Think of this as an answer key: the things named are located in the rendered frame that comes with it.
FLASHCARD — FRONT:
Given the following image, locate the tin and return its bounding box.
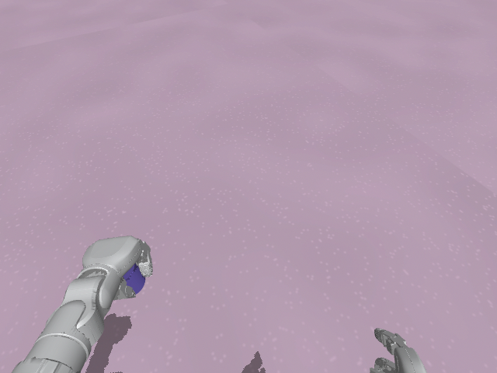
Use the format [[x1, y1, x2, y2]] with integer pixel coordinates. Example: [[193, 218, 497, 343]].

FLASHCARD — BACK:
[[123, 263, 145, 294]]

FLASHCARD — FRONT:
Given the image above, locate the left robot hand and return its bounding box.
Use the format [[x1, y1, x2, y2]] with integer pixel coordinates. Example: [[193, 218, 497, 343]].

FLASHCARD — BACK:
[[82, 235, 153, 300]]

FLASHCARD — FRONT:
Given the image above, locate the right robot hand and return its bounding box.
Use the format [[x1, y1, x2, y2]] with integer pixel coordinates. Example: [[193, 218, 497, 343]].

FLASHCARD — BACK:
[[370, 328, 427, 373]]

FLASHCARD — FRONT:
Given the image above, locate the left robot arm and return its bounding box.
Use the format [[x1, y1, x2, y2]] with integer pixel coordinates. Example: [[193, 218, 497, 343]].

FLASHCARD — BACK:
[[12, 264, 120, 373]]

